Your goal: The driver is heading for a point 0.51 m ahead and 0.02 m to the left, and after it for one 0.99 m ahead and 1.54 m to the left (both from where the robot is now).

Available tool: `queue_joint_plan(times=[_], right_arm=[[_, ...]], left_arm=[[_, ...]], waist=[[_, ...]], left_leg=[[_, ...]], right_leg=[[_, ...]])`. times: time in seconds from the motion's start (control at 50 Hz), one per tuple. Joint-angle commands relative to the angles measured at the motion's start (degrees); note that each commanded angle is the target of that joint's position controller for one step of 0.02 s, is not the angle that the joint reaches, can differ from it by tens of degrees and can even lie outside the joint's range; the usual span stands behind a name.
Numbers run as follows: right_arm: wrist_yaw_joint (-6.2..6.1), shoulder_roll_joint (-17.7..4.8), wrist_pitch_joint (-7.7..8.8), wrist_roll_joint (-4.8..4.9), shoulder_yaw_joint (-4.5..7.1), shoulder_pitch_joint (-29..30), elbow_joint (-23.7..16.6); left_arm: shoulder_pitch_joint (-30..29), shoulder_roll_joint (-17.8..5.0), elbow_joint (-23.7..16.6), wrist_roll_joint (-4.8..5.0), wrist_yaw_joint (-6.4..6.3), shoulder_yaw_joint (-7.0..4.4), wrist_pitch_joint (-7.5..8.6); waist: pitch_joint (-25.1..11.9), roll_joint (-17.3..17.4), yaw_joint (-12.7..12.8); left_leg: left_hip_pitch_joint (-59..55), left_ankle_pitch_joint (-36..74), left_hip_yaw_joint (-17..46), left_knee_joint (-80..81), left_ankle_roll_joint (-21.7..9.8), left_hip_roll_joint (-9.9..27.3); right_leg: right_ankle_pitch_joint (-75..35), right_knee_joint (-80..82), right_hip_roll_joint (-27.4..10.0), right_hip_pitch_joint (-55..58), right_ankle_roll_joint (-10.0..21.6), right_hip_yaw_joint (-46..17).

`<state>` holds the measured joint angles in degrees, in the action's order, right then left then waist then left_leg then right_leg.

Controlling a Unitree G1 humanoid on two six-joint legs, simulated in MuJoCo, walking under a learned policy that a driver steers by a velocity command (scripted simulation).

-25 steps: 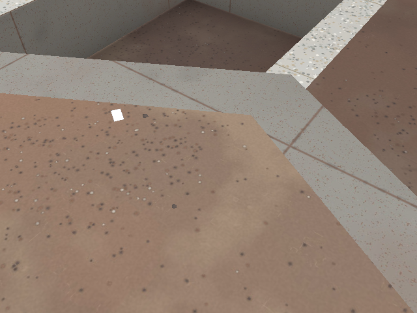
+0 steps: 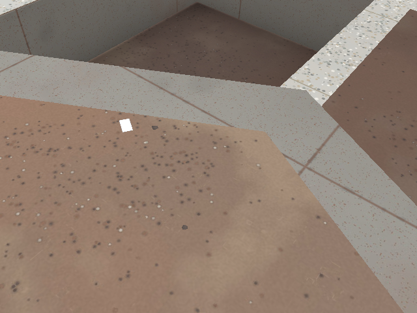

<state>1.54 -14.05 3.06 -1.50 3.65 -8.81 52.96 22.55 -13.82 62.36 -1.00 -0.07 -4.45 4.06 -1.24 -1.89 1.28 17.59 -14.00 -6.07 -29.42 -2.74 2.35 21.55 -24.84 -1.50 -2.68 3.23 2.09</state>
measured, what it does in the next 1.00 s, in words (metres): walks ahead, turning left: right foot, then left foot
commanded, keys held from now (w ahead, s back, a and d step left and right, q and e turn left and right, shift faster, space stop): w+shift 0.40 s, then q+shift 0.60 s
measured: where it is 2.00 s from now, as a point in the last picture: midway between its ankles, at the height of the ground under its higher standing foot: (216, 264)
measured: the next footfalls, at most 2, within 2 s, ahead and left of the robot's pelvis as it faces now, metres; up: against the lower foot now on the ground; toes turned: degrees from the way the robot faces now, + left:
right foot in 0.46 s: +0.53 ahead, -0.06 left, +0.00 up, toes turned -3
left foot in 0.90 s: +0.72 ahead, +0.13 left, +0.00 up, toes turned +24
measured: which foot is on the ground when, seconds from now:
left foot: down 0.00-0.48, up 0.50-0.88, down 0.90-1.00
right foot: down 0.00-0.00, up 0.02-0.44, down 0.46-0.90, up 0.92-1.00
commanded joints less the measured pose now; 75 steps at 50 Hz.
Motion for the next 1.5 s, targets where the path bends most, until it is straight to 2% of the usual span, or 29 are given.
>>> queue_joint_plan(times=[0.02,0.04,0.08,0.12,0.3,0.38,0.42,0.46,0.48,0.5,0.54,0.58,0.64,0.72,0.8,0.88,0.9,0.92,0.94,0.96,1.0,1.02,1.1,1.18,1.34,1.42,1.44,1.48,1.5], right_arm=[[-1.22,-13.05,1.47,-1.41,3.2,-28.49,6.01],[-1.37,-9.56,1.05,-1.22,2.18,-19.11,3.83],[-0.74,-6.63,1.71,-0.22,1.31,-12.26,1.58],[-1.08,-4.67,2.57,0.22,0.45,-11.43,1.81],[-1.5,-3.29,4.67,0.87,-0.45,-20.86,4.71],[-1.86,-5.6,4.56,0.79,-0.4,-21.44,5.96],[-2.66,-7.91,3.41,-0.2,0.08,-21.87,6.87],[-3.23,-8.19,2.31,-0.04,0.36,-19.15,5.99],[-1.75,2.23,2.11,2.99,-1.77,-26.21,3.54],[-2.61,-1.99,2.34,4.19,-0.57,-27.02,4.49],[-3.46,-3.77,2.18,2.87,0.44,-14.85,0.92],[-2.25,-2.07,0.15,0.81,0.89,-14.05,1.06],[-1.45,1.03,-2.93,0.21,0.83,-14.6,-0.2],[0.03,1.53,-3.26,0.28,-0.3,-5.41,-5.18],[1.23,-1.07,-4.0,-0.52,-0.03,-3.78,-6.79],[-0.14,-5.05,-3.77,-0.92,2.08,-12.27,-6.27],[-1.06,-7.78,-2.97,-1.1,3.28,-16.22,-5.69],[-1.7,-14.49,-3.32,0.19,4.63,-10.74,-6.79],[-0.8,-18.73,-3.8,1.58,5.8,-10.8,-9.76],[-1.01,-15.9,-4.42,1.66,5.53,-7.66,-11.57],[-1.5,-9.37,-5.17,1.53,3.5,-3.22,-10.98],[-1.85,-8.7,-4.99,1.4,3.47,-2.96,-11.7],[-1.44,-10.93,-4.42,0.91,4.2,-4.23,-12.21],[-1.14,-12.6,-5.37,0.83,5.0,-5.32,-13.34],[-0.4,-13.8,-5.85,0.26,5.49,-5.3,-14.89],[0.17,-13.6,-5.85,0.72,5.26,-1.37,-16.16],[0.05,-12.77,-5.6,1.3,4.92,-0.5,-16.45],[-0.89,-9.13,-5.11,1.71,4.19,-6.09,-16.98],[-0.94,-15.48,-5.02,-0.87,5.28,-2.97,-16.37]], left_arm=[[-11.59,0.57,-9.91,-0.24,0.92,1.0,2.07],[-13.69,-2.12,-10.48,-0.72,1.21,0.54,1.93],[-11.46,-3.38,-9.46,-0.37,2.61,0.28,2.13],[-11.43,-2.63,-9.38,-1.85,3.39,0.35,0.68],[-32.08,-0.72,-18.25,-0.41,4.22,2.08,-1.01],[-31.51,-1.74,-19.53,-0.06,3.07,2.18,-0.84],[-21.9,-4.46,-17.76,-0.37,1.8,1.24,-0.48],[0.35,-9.22,-11.59,-1.78,0.13,-0.75,0.81],[3.72,-15.48,-11.24,-4.35,-0.52,-2.22,1.44],[2.78,-13.73,-11.58,-2.84,0.54,-2.16,1.29],[-6.65,-6.79,-11.67,-1.33,0.68,-0.45,2.06],[-8.62,-2.07,-10.68,-0.36,-0.23,0.89,2.01],[-7.91,-2.55,-10.47,0.41,-0.47,1.05,2.91],[-12.24,-3.51,-12.07,0.93,-1.18,0.97,2.86],[-10.26,-6.91,-12.96,1.91,-1.67,-0.19,2.27],[-10.31,-9.08,-15.26,2.41,-1.49,-1.34,-1.02],[-10.66,-9.48,-16.01,2.37,-1.08,-1.49,-1.79],[-7.12,-4.37,-18.42,0.83,-0.25,-0.67,-2.47],[-3.14,-3.61,-20.65,-0.74,-0.64,0.27,-3.48],[-4.73,-5.21,-20.07,-1.15,-1.17,0.4,-3.79],[-13.5,-6.57,-21.16,-1.05,-1.89,-0.15,-3.66],[-12.14,-6.53,-21.63,-1.27,-2.18,-0.1,-4.34],[-13.37,-4.69,-22.32,-0.74,-2.23,0.61,-6.2],[-17.15,-5.56,-24.32,-0.56,-2.18,0.63,-6.62],[-18.84,-7.78,-25.7,0.49,-2.31,0.59,-4.95],[-12.93,-9.07,-24.66,1.03,-3.06,0.33,-4.23],[-10.62,-10.12,-24.16,0.81,-3.69,0.02,-3.98],[-16.66,-19.23,-27.64,-0.59,-3.95,-1.34,-4.32],[-17.96,-15.38,-27.36,-0.95,-3.44,-0.67,-4.78]], waist=[[0.08,25.52,-12.51],[4.76,13.5,-7.54],[3.62,4.9,-2.79],[4.26,5.5,-0.86],[12.94,4.43,-3.89],[9.09,6.43,-1.98],[2.33,9.58,2.8],[-8.64,9.69,12.13],[-18.84,-5.54,5.42],[-27.06,-3.88,5.56],[-8.66,1.55,1.62],[-0.97,0.55,-1.82],[1.37,-2.92,-4.82],[3.07,-4.92,-5.55],[0.37,-3.15,-4.86],[-3.22,-2.1,-8.02],[-4.05,2.95,-10.75],[-0.56,16.14,-3.58],[-12.22,14.22,-3.62],[-10.16,5.1,-3.17],[0.83,-2.98,-1.53],[0.22,2.11,-0.99],[-4.15,0.63,-1.53],[-3.9,4.55,-3.48],[-2.44,9.29,-4.67],[-1.99,11.11,-1.42],[-1.55,9.41,0.28],[-3.19,-11.33,-2.83],[0.46,-3.31,-2.49]], left_leg=[[-34.94,-40.03,44.55,23.46,-7.81,19.3],[-28.16,-39.53,43.41,22.67,-7.96,20.41],[-20.82,-26.37,30.02,21.59,-6.52,15.57],[-15.8,-19.93,22.99,24.59,-5.34,12.32],[-14.06,12.07,7.86,33.48,-7.29,7.94],[-25.59,51.48,2.31,26.79,-5.91,9.29],[-29.19,74.37,2.37,10.29,-4.95,10.58],[-17.37,59.31,3.32,-20.56,-3.49,8.03],[6.89,10.07,3.11,-45.64,-1.39,-1.14],[12.45,-15.26,10.39,-56.9,-2.53,-6.27],[15.16,-6.47,10.01,-51.69,-2.91,-0.13],[10.78,-5.0,9.18,-46.15,-2.41,2.28],[10.22,-3.74,6.66,-41.48,-0.82,2.33],[7.52,13.62,0.47,-19.09,-0.94,0.82],[3.38,17.46,-3.3,-10.7,-2.93,-1.56],[-4.83,6.07,-3.36,-5.25,-7.62,-5.77],[-11.43,16.71,2.86,0.99,-9.86,-3.73],[-14.93,57.03,24.75,-1.32,-15.41,9.01],[-21.2,45.94,46.09,8.37,-25.92,17.18],[-18.47,23.25,45.87,12.34,-24.97,17.92],[-6.69,5.53,35.44,15.43,-16.5,9.42],[-4.79,9.62,33.49,14.87,-16.02,8.66],[-5.72,20.73,29.25,11.22,-11.71,3.63],[-7.24,3.99,33.99,13.01,-9.01,1.76],[-8.51,-0.33,42.37,12.15,-7.41,0.2],[-0.68,-1.55,44.77,11.87,-3.33,-2.71],[3.88,-8.9,42.97,10.47,-0.36,-5.7],[16.97,-20.62,18.7,-18.1,5.24,-18.58],[17.49,-14.61,16.18,-27.26,6.02,-11.5]], right_leg=[[6.75,-38.25,6.58,-47.46,4.94,-0.75],[0.23,-46.5,1.22,-51.5,6.05,-7.15],[-9.32,-44.91,-3.61,-46.25,4.68,-6.82],[-12.16,-42.6,-5.52,-42.73,1.92,-4.68],[-26.16,-16.76,-3.67,-39.64,0.3,3.8],[-22.1,-9.36,1.68,-30.78,4.81,7.85],[-14.65,-9.93,6.07,-19.87,6.76,7.64],[-17.15,-4.03,0.66,6.57,8.31,0.36],[-18.88,-4.96,-20.86,28.65,13.73,-25.8],[-32.39,0.39,-26.99,30.07,16.23,-41.1],[-46.86,1.76,-21.48,10.25,11.12,-19.58],[-47.58,6.34,-16.11,-3.65,6.15,-7.18],[-53.25,7.89,-16.37,-9.94,5.59,1.07],[-48.36,8.39,-10.4,-13.55,3.97,12.99],[-51.27,1.69,-13.51,-6.2,2.87,14.59],[-52.53,-22.48,-16.1,-3.72,0.29,14.31],[-35.7,-37.41,-12.67,-9.9,-2.44,14.11],[17.2,-55.28,-0.6,-25.97,-5.75,12.97],[20.24,-62.57,3.55,-33.01,-8.02,-1.67],[16.81,-60.58,0.39,-34.87,-7.61,-5.72],[7.11,-48.58,-2.2,-33.91,-6.06,-6.75],[5.3,-45.64,-2.12,-31.31,-6.17,-6.25],[2.36,-37.3,-0.9,-27.64,-7.02,-6.52],[-0.45,-30.74,0.83,-29.75,-7.24,-8.03],[-0.35,-18.54,5.12,-24.95,-4.6,-10.04],[-2.26,-2.81,7.26,-9.87,-2.8,-9.3],[-5.99,6.27,5.05,-3.2,-2.2,-9.94],[6.16,16.93,-21.05,1.46,6.71,-36.21],[0.53,16.78,-20.33,-6.69,9.12,-31.1]])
